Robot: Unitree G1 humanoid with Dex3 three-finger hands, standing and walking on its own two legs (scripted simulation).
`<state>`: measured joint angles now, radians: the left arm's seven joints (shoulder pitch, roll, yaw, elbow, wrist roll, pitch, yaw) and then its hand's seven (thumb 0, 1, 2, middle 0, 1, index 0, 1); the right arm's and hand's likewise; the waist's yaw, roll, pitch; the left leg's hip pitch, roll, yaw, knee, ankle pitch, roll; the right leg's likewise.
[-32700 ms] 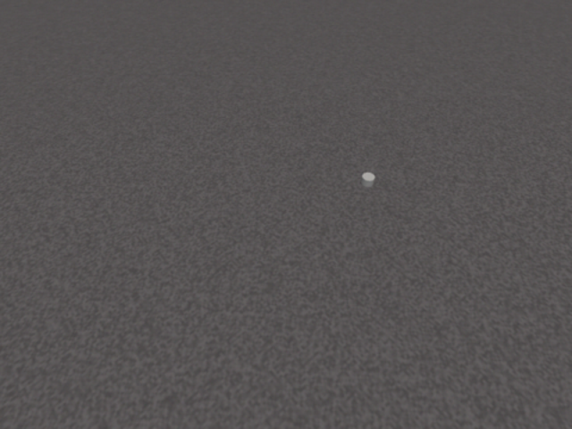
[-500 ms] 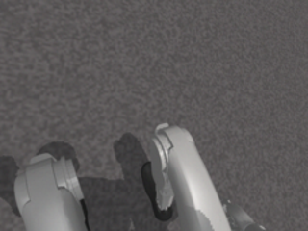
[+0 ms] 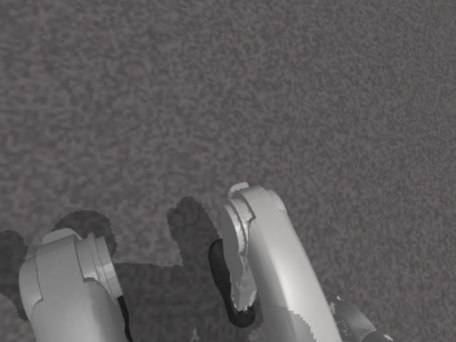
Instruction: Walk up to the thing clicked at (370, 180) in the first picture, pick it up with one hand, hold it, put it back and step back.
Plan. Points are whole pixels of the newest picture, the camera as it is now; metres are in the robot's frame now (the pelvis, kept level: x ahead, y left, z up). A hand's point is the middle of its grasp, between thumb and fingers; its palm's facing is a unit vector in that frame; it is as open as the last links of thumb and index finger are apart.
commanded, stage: rise first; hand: left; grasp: from above
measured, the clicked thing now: out of the picture +0.49 +0.35 -0.29
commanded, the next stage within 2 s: approach in 0.92 s
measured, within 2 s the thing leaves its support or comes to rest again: neither
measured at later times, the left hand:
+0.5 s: hand out of the picture +0.45 +0.38 -0.17, palm faces -0.43 -0.11 -0.90, open 14.0 cm
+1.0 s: hand out of the picture +0.45 +0.38 -0.17, palm faces -0.42 -0.12 -0.90, open 14.2 cm
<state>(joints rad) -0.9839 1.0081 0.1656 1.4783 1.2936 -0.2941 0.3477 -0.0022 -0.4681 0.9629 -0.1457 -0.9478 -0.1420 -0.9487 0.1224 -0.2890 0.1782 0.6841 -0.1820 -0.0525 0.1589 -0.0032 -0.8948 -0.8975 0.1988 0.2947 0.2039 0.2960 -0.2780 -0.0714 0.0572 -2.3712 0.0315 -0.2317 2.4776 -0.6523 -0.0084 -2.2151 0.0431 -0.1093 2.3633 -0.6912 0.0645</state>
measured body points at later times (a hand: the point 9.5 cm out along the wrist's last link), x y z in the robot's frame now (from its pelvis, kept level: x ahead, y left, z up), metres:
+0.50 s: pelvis +0.00 +0.00 +0.00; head +0.25 +0.11 +0.36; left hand +0.47 +0.38 -0.12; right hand +0.07 -0.27 -0.08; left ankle +0.08 +0.13 -0.28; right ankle +0.11 -0.13 -0.28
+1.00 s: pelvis +0.00 +0.00 +0.00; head +0.25 +0.12 +0.36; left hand +0.47 +0.38 -0.12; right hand +0.08 -0.26 -0.08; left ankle +0.08 +0.13 -0.28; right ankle +0.11 -0.13 -0.28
